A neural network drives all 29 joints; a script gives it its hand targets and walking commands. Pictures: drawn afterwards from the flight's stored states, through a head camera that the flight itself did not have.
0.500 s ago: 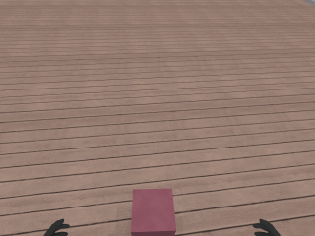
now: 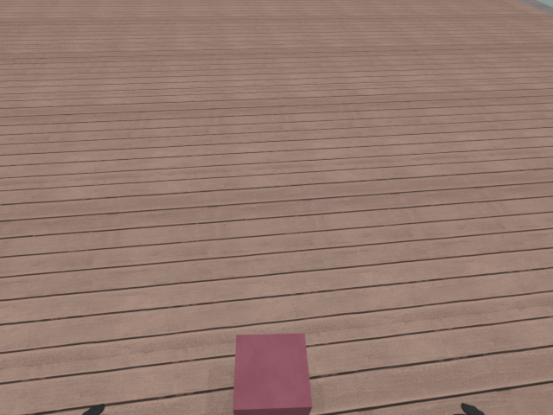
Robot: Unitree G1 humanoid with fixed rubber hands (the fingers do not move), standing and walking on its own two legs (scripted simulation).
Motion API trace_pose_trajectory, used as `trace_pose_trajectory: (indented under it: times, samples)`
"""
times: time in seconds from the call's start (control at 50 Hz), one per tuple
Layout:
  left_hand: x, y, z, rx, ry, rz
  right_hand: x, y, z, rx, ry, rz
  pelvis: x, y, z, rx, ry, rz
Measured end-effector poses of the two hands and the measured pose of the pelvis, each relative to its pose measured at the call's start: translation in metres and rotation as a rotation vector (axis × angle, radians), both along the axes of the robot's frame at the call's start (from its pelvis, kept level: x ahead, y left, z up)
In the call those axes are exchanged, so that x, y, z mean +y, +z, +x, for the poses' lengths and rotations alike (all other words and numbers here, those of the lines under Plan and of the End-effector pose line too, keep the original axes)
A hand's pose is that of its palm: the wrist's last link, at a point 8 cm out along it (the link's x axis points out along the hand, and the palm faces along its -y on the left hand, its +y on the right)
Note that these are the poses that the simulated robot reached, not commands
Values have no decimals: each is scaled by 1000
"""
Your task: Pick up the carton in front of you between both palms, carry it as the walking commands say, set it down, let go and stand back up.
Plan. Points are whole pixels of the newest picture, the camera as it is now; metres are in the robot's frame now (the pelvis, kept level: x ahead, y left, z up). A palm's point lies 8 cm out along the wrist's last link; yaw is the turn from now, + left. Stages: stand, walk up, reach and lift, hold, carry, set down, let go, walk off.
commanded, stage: stand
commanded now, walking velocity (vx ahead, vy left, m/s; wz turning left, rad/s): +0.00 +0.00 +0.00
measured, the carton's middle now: (270, 382) +0.38 +0.01 -0.65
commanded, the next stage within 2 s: none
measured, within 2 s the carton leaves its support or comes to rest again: neither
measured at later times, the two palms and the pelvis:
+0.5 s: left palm out of the picture +0.08 +0.30 -0.10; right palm out of the picture +0.08 -0.31 -0.09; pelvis -0.01 +0.00 +0.00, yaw +0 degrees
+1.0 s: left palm out of the picture +0.07 +0.31 -0.10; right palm out of the picture +0.08 -0.32 -0.09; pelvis -0.02 +0.00 +0.00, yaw +0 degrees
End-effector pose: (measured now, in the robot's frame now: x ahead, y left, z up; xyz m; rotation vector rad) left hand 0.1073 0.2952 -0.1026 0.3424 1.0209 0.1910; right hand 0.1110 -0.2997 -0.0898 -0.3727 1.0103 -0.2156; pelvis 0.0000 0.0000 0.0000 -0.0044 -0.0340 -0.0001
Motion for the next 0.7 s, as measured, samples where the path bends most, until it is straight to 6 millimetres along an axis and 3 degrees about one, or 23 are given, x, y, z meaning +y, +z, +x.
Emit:
trace_pose_trajectory:
  times: [0.36, 0.7]
  samples:
    - [5, -1, -24, 55, 12, 8, -8, -3, -23, 53, -18, -2, -1, 3, -11, -9, -1, 0]
    - [8, -1, -33, 82, 18, 16, -13, -5, -31, 79, -26, -2, -3, 4, -16, -13, 0, 0]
